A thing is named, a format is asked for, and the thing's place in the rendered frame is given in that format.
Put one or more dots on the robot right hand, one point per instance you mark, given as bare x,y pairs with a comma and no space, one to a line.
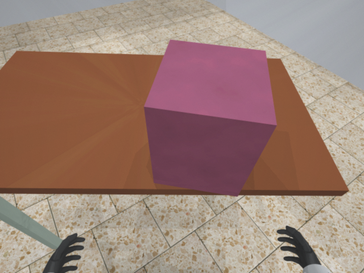
302,249

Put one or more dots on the table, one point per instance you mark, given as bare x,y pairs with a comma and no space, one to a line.
74,123

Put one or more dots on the carton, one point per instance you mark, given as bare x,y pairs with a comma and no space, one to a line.
209,115

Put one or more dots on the robot left hand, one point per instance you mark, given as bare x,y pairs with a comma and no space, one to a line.
59,258

